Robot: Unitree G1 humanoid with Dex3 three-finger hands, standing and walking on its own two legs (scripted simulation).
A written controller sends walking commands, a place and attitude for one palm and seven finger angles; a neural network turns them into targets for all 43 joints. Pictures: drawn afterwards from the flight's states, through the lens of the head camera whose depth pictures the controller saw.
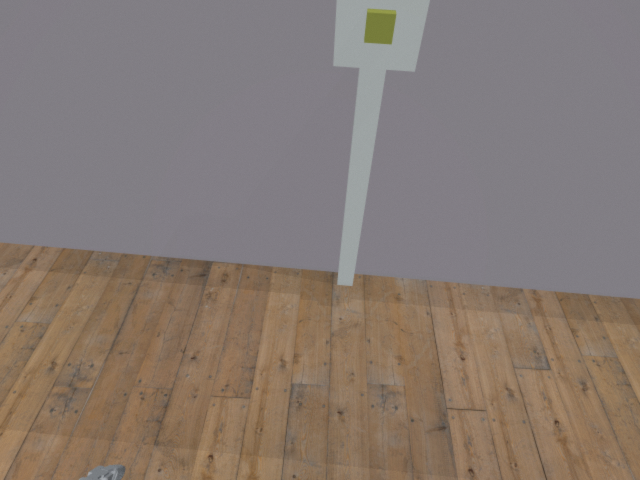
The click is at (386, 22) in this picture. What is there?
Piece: button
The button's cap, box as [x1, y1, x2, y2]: [364, 9, 395, 43]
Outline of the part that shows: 367,9 364,42 391,43 395,19 395,10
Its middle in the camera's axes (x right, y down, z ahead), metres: +0.12 -0.43 +0.78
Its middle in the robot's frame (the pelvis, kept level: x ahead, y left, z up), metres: +0.90 -0.06 +0.19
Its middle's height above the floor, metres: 0.96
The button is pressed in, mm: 0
